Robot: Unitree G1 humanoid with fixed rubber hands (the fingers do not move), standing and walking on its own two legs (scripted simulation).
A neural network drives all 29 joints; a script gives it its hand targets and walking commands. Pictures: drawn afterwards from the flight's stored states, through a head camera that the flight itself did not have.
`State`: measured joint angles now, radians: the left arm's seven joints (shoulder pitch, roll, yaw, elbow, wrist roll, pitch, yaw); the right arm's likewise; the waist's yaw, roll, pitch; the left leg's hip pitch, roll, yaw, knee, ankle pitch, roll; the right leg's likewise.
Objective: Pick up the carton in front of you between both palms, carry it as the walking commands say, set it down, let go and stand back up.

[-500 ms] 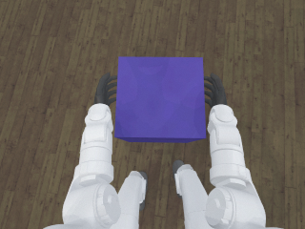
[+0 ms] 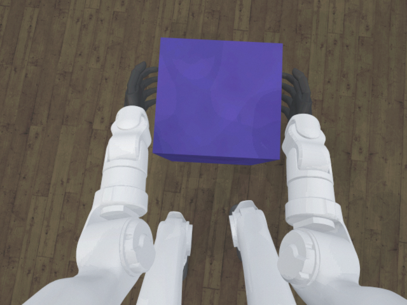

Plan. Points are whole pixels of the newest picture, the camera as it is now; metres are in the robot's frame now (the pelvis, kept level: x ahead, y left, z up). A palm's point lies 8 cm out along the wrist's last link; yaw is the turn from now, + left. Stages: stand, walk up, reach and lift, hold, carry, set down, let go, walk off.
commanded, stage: set down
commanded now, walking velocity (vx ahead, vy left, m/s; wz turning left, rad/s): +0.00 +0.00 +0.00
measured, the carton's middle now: (215, 115) +0.47 -0.04 -0.18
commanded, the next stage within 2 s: none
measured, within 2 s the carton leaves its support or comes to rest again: rests again in 1.94 s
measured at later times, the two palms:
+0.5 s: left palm (161, 108) +0.51 +0.09 -0.25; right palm (281, 120) +0.46 -0.21 -0.25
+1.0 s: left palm (170, 111) +0.54 +0.08 -0.36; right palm (272, 122) +0.48 -0.21 -0.35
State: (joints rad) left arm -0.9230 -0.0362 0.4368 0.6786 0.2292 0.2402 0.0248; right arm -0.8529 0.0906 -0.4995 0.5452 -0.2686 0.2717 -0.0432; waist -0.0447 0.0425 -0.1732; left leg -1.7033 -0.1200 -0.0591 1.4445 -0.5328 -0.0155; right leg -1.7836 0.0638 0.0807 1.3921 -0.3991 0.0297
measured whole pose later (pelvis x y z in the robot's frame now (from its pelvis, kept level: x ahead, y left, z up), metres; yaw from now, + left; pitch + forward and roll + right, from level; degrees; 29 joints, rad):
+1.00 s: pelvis -0.03 +0.00 -0.19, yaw +1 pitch +43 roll -2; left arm -1.52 0.24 0.12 1.02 0.01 0.23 0.14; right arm -1.31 -0.14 -0.51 0.76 -0.06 0.25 -0.09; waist -0.12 0.03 0.27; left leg -2.22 -0.20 -0.05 2.16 -0.68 -0.04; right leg -2.27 0.05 0.03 2.07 -0.54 0.06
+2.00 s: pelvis -0.04 +0.01 -0.21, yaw +1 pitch +36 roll -4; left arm -1.60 0.30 0.14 1.15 0.09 0.15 0.04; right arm -1.44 -0.22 -0.58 1.05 -0.13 0.13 0.02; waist -0.13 0.01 0.43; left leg -2.19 -0.14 -0.02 2.24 -0.67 0.01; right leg -2.23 0.02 0.01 2.14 -0.54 0.07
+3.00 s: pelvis -0.03 +0.00 -0.05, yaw +0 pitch +48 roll +0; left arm -1.40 0.40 0.13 0.97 -0.03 0.27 0.03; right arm -1.19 -0.25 -0.36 0.77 0.10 0.24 -0.07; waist -0.14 0.04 0.01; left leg -1.91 -0.07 -0.03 1.61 -0.53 0.00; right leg -1.97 0.02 0.01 1.54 -0.41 0.01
